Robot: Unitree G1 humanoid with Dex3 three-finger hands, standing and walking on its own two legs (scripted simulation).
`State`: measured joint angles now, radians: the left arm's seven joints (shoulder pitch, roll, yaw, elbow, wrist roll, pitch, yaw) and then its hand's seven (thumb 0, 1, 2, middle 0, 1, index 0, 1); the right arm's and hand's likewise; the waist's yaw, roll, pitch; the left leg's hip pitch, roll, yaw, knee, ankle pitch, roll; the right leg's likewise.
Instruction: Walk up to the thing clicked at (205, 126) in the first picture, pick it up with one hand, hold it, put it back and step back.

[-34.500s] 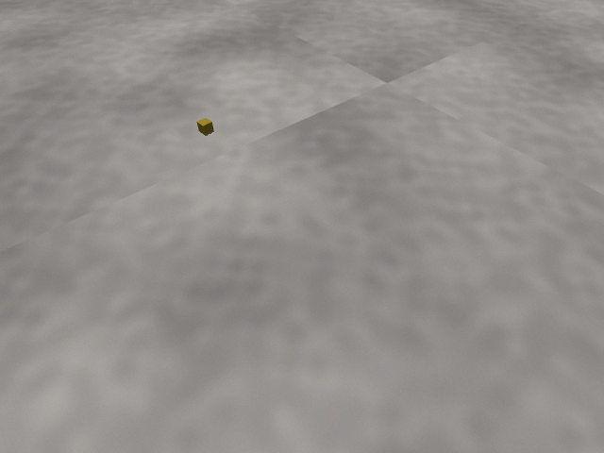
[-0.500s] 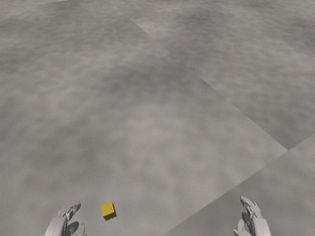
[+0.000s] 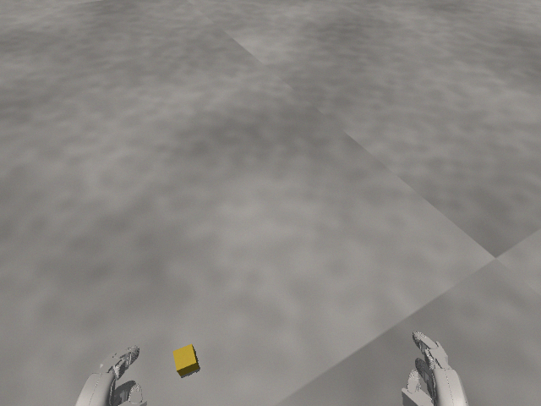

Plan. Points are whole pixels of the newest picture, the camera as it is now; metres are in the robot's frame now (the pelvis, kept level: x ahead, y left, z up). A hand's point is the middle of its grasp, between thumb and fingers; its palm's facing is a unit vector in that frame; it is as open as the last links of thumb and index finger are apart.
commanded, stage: home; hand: left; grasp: from above
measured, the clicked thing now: (186, 359) +0.42 +0.27 -0.68
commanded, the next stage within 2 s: stand in 0.74 s
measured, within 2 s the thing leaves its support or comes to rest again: neither
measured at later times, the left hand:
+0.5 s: hand (140, 399) +0.17 +0.18 -0.05, palm faces +0.04 -0.98 -0.22, open 7.4 cm
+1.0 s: hand out of the picture +0.16 +0.22 -0.08, palm faces +0.01 -0.94 -0.33, open 7.4 cm
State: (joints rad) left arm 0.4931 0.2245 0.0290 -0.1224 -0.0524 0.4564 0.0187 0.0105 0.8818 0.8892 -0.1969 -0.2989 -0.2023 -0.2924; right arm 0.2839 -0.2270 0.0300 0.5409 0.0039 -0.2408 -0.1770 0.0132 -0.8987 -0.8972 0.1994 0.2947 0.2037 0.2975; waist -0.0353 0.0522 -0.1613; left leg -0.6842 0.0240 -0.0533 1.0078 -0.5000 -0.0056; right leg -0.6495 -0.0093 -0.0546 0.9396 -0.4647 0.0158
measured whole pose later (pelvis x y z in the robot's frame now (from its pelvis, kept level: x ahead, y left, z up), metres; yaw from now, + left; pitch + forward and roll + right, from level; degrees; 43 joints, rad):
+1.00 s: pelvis +0.00 +0.00 +0.02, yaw -1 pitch +3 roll +0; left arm 0.24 0.28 0.02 0.45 0.05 0.13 0.04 0.01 0.90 0.90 -0.20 -0.30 -0.21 -0.30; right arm 0.17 -0.27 0.00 0.78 -0.08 -0.07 -0.03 0.01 -0.90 -0.90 0.20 0.30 0.21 0.30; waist 0.02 -0.01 0.00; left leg -0.47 -0.01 0.00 0.85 -0.44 0.01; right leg -0.47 -0.04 -0.01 0.84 -0.43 0.02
